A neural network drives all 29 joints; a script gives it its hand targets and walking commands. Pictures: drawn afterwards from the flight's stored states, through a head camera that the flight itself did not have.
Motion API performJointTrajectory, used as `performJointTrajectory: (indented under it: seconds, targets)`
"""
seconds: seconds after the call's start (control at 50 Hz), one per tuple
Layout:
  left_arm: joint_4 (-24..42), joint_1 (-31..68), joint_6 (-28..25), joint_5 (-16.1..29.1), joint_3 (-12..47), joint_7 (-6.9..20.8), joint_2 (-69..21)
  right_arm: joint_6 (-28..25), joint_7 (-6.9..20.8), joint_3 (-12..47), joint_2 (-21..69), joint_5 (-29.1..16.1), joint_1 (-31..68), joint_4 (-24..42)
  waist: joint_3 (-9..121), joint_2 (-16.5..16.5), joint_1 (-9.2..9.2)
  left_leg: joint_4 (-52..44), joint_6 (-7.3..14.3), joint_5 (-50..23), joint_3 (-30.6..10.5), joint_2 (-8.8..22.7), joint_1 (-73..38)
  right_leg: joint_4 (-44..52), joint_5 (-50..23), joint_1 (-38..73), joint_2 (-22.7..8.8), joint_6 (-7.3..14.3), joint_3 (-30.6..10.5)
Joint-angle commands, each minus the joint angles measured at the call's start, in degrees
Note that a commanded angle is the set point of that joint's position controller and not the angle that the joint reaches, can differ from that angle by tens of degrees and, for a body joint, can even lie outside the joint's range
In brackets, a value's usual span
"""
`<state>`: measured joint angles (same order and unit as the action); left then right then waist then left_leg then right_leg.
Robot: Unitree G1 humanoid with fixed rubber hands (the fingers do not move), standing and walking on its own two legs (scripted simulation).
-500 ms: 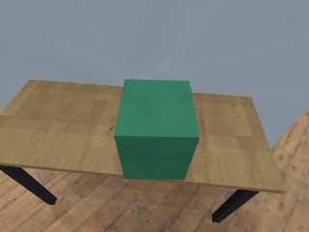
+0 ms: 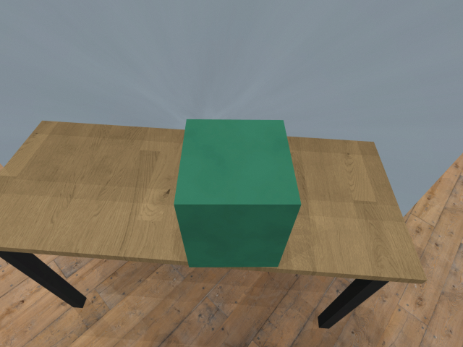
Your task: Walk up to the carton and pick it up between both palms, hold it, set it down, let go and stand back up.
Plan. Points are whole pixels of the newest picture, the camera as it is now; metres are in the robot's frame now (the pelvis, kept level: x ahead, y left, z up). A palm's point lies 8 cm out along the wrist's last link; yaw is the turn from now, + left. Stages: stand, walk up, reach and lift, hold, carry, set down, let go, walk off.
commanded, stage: walk up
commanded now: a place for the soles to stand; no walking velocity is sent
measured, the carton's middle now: (234, 196) +0.41 -0.01 -0.01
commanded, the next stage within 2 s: reach and lift in 0.24 s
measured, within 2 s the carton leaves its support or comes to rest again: neither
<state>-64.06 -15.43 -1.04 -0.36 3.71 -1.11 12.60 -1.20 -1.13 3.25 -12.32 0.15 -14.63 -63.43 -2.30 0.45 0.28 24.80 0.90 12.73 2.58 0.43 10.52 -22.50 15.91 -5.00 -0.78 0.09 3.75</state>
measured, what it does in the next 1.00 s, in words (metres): shifts its weight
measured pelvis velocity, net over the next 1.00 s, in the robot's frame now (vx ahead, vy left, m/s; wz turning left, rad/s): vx -0.05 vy -0.02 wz -0.05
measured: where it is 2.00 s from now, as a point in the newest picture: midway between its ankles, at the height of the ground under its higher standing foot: outside the picture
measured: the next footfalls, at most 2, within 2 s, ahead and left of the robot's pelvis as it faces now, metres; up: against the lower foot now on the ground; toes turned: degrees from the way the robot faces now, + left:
none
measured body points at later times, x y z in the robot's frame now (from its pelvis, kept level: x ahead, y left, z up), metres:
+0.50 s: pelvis -0.04 -0.01 -0.03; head +0.00 +0.00 +0.42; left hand +0.19 +0.22 -0.12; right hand +0.18 -0.25 -0.13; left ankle +0.01 +0.11 -0.74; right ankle -0.04 -0.11 -0.74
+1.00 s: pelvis -0.05 -0.02 -0.01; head -0.01 -0.02 +0.44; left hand +0.14 +0.22 -0.10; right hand +0.11 -0.23 -0.11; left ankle +0.00 +0.11 -0.74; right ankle -0.05 -0.11 -0.74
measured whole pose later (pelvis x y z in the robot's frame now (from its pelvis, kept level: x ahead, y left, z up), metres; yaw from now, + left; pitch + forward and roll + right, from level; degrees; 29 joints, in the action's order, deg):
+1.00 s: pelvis -0.05 -0.02 -0.01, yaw -3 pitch -2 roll +0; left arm -24.7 -6.4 22.4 1.7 -3.9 2.2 15.2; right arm 0.7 -1.7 2.0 -6.7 -2.4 -7.8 -33.9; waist -8.5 -1.2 0.3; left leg 29.7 -1.2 11.1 4.2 3.2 16.1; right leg -31.6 16.0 -13.4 1.0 2.4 2.9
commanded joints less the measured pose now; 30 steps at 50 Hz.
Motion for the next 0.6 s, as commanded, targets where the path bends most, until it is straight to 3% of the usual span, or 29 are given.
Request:
performJointTrajectory:
  seconds: [0.0,0.22,0.24,0.26,0.28,0.32,0.36,0.38,0.4,0.46,0.52,0.58]
  targets:
    - [0.3,-3.3,-0.5,0.0,-0.9,-0.3,6.5,-0.6,-0.3,-1.0,-6.6,0.0,-2.5,1.2,-1.8,0.0,0.09,-4.8,2.1,-8.6,-7.1,6.5,-0.8,4.7,-7.4,-4.0,-5.9,2.4,-5.6]
    - [-1.1,-4.1,-0.7,-0.1,-0.7,-0.5,6.0,-0.7,-0.4,-0.8,-6.3,0.0,-3.5,-0.1,-2.0,0.3,0.16,-4.9,1.9,-8.6,-7.3,6.4,-0.6,4.9,-7.6,-3.8,-6.2,2.2,-5.4]
    - [24.4,46.6,11.0,5.6,-4.0,0.9,15.0,-1.9,1.9,-11.3,-4.7,5.2,47.5,14.8,8.1,-2.9,3.36,5.8,-1.1,1.8,-2.1,3.2,14.0,-10.9,6.7,-17.3,-1.4,2.1,-1.0]
    - [21.3,32.9,19.5,5.5,-1.9,-0.2,12.6,3.1,3.6,-13.8,-5.8,7.1,34.5,10.8,1.9,-5.0,3.8,7.8,-1.6,12.6,0.1,3.2,16.8,-12.7,13.2,-15.6,-1.9,2.1,-0.7]
    - [26.9,30.9,25.5,5.7,-2.3,0.0,11.7,6.7,4.8,-12.6,-7.1,5.6,32.2,16.8,8.1,-5.2,2.44,9.1,-1.7,9.9,0.7,2.6,15.8,-14.4,8.1,-13.8,-2.6,2.1,-1.0]
    - [33.5,27.7,34.4,3.9,-4.6,0.1,9.0,11.5,6.6,-10.3,-7.3,2.5,26.0,19.6,14.6,0.5,-0.21,12.4,-3.7,3.2,1.4,2.4,10.9,-17.8,-1.1,-17.7,-2.5,2.2,-0.4]
    - [35.7,23.0,40.9,-0.4,-6.8,1.2,6.8,14.1,6.9,-5.6,-9.1,-2.8,21.2,16.0,18.5,5.1,0.88,16.8,-5.7,-19.9,0.0,3.2,0.0,-21.2,-15.8,-23.3,0.1,2.0,2.8]
    - [37.1,18.7,43.1,-2.6,-8.3,2.1,5.2,15.0,6.5,-3.8,-10.8,-5.2,17.9,13.9,20.8,6.5,1.13,17.5,-6.5,-28.7,-1.1,3.3,-6.0,-20.6,-17.6,-22.4,1.6,1.8,3.7]
    - [38.1,15.0,44.8,-4.2,-9.4,3.3,3.8,15.5,5.9,-2.9,-12.1,-7.1,15.8,13.6,20.7,6.0,2.33,16.8,-6.9,-31.5,-2.2,3.5,-9.8,-18.3,-17.3,-21.2,2.5,2.2,4.1]
    - [43.1,6.1,47.0,-7.8,-11.6,6.6,2.8,15.9,3.3,-0.9,-14.2,-9.5,14.4,19.0,11.7,1.2,2.19,11.6,-6.8,-23.7,-0.7,1.3,-13.5,-9.0,-19.8,-16.6,3.6,2.2,3.7]
    - [44.4,7.1,44.9,-9.1,-12.1,7.1,4.8,16.0,1.7,0.2,-10.3,-8.2,16.4,24.7,-2.7,-3.6,0.48,5.8,-4.3,-4.4,2.4,-0.8,-5.7,-2.2,-8.6,-16.7,2.1,1.0,1.7]
    - [44.6,11.9,39.7,-8.4,-13.3,6.1,6.9,14.8,2.0,0.7,-5.5,-7.1,17.0,29.6,-1.9,-3.1,-0.89,5.6,-2.3,-4.5,3.7,-0.8,-1.2,-2.0,-10.3,-15.7,0.3,-0.9,-1.2]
